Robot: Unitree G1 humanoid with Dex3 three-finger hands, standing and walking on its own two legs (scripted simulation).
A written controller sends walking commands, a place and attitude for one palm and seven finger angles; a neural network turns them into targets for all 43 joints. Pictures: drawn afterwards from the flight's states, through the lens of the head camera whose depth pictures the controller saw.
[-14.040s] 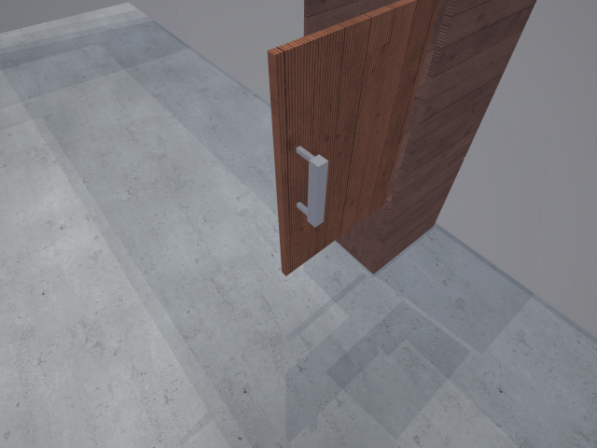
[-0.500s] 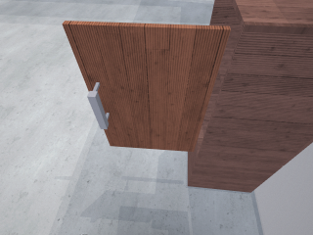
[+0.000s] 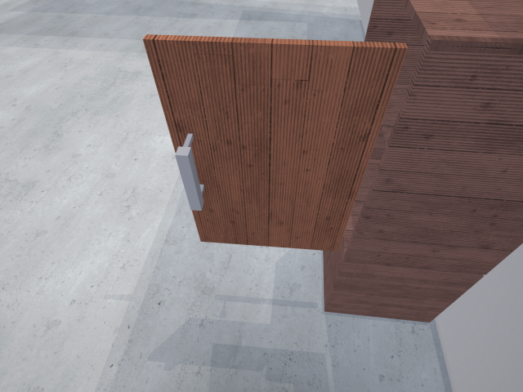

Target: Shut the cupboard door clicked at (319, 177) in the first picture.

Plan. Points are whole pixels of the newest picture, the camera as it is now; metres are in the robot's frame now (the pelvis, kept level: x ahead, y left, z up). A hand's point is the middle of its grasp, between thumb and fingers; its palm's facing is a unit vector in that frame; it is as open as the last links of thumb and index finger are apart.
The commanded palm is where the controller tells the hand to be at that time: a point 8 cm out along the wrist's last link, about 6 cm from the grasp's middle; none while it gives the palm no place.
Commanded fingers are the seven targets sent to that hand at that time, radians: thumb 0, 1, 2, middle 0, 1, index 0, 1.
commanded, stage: come to a stop and stand still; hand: left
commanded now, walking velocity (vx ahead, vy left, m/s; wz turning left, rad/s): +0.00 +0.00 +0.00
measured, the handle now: (193, 173) +0.53 +0.18 -0.01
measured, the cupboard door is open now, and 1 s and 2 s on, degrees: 91 91 91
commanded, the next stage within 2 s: look again from close up in 0.22 s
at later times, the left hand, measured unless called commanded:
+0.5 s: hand out of the picture +0.03 +0.17 -0.15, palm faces -0.01 -0.96 -0.28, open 7.4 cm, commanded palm none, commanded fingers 0.00 0.90 0.90 -0.20 -0.30 -0.20 -0.30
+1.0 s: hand out of the picture +0.07 +0.14 -0.14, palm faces +0.01 -0.96 -0.27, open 7.4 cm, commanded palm none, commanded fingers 0.00 0.90 0.90 -0.20 -0.30 -0.20 -0.30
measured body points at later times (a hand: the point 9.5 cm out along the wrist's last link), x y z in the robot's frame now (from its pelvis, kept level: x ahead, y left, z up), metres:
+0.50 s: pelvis +0.00 -0.04 +0.01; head +0.02 -0.06 +0.46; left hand +0.03 +0.22 -0.12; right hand +0.02 -0.29 -0.15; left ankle -0.01 +0.08 -0.73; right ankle +0.02 -0.15 -0.73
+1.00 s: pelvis +0.02 -0.06 +0.02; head +0.04 -0.08 +0.46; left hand +0.07 +0.19 -0.12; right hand +0.05 -0.30 -0.15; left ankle -0.01 +0.08 -0.73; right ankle +0.02 -0.16 -0.73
